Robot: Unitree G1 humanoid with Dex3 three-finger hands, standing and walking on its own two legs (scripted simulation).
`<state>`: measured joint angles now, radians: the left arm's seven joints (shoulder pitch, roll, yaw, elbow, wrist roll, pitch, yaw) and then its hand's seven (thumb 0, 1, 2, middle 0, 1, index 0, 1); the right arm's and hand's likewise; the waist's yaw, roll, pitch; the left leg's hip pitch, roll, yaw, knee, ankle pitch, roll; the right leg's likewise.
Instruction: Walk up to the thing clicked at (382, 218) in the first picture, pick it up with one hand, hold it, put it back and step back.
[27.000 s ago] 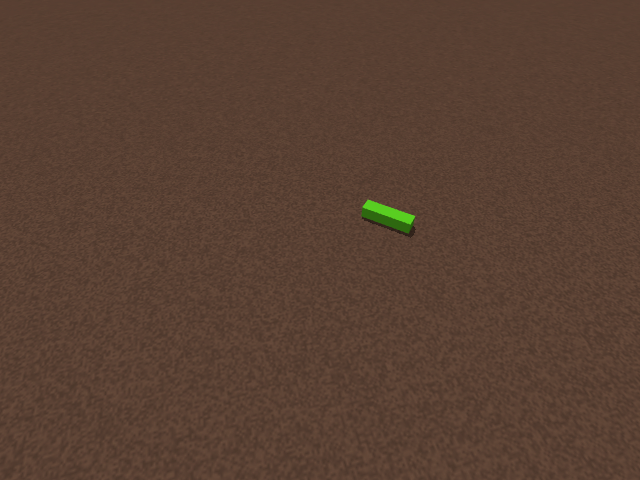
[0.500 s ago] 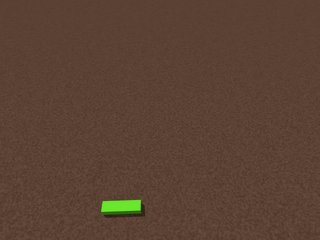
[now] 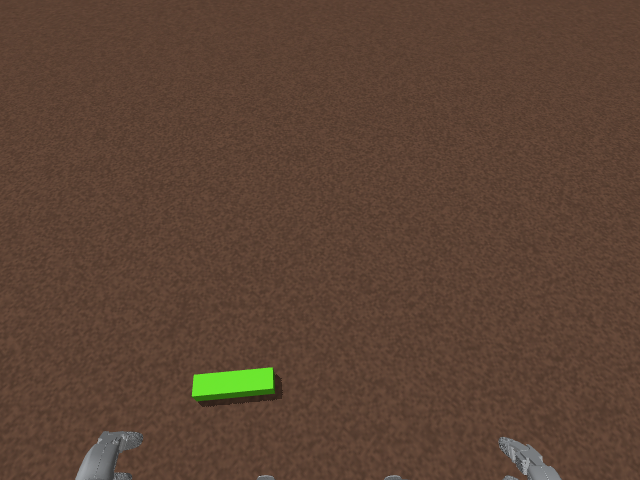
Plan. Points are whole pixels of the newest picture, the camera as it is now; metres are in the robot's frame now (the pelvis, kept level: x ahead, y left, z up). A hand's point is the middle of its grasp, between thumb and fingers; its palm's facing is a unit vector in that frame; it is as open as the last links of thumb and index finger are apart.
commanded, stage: rise first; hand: left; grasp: from above
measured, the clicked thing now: (234, 384) +0.44 +0.26 -0.72
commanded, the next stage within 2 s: none
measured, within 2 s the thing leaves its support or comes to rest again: neither
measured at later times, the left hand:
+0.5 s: hand out of the picture +0.14 +0.26 -0.20, palm faces -0.16 -0.86 -0.49, open 14.2 cm
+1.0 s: hand (162, 470) +0.19 +0.29 -0.33, palm faces -0.39 -0.60 -0.70, open 14.3 cm
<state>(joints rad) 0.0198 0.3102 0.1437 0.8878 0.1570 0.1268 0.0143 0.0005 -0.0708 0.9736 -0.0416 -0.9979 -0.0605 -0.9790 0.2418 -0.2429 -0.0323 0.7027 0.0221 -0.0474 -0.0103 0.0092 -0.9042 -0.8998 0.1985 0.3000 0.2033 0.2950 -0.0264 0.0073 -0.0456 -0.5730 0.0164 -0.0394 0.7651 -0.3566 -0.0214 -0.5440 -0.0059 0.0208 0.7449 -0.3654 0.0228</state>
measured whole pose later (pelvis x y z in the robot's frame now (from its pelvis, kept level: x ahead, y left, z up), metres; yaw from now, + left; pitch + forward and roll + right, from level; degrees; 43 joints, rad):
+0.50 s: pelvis +0.00 +0.01 -0.07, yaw +0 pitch +19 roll -3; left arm 0.27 0.30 0.12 0.39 0.27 0.24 0.04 -0.01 -0.53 0.97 -0.07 -1.05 -0.08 -1.05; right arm 0.19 -0.22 -0.02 0.54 0.00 -0.14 -0.02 0.01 -0.92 -0.91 0.20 0.30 0.20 0.29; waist -0.02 0.01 -0.13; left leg -0.98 0.01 -0.06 1.20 -0.55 -0.01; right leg -0.93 0.00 0.01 1.15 -0.55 0.04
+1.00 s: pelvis -0.04 +0.00 -0.19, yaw -1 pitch +30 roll -3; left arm -0.02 0.45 0.12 0.59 0.56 -0.01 0.08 -0.01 -0.58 0.98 -0.10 -1.04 -0.09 -1.04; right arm 0.09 -0.28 -0.04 0.60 -0.01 -0.22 0.00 0.01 -0.95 -0.91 0.20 0.30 0.20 0.30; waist -0.03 0.00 -0.18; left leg -1.55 0.00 -0.08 1.68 -0.65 -0.03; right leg -1.50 0.01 0.00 1.66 -0.67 0.03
